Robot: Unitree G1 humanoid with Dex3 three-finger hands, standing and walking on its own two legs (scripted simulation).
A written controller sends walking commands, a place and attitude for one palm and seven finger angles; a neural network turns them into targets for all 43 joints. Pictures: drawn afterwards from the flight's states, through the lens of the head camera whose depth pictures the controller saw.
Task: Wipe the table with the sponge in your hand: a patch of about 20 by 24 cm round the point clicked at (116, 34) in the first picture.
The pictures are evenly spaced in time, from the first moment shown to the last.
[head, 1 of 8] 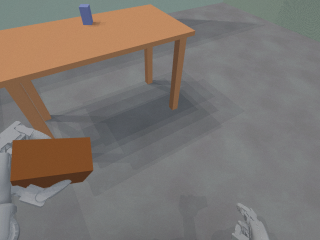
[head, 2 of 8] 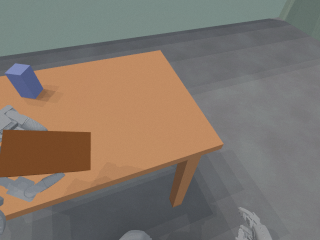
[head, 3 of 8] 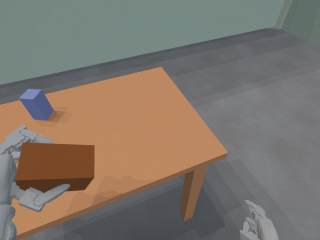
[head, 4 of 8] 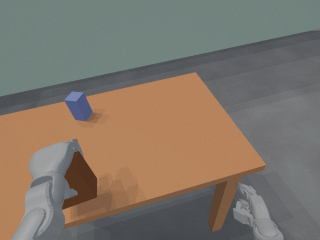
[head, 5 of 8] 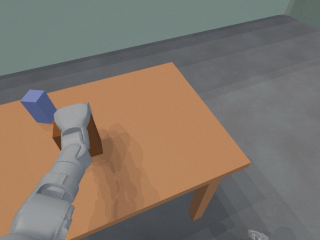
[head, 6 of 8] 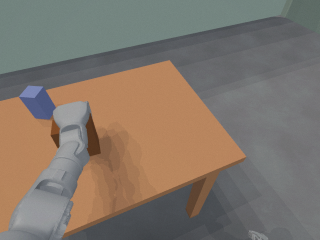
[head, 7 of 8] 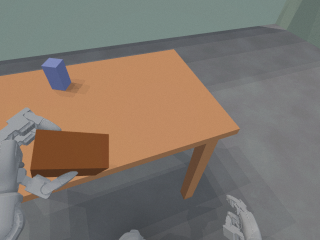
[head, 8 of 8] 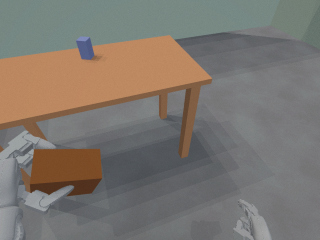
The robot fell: no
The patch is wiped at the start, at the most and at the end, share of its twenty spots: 0.00 1.00 1.00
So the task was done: yes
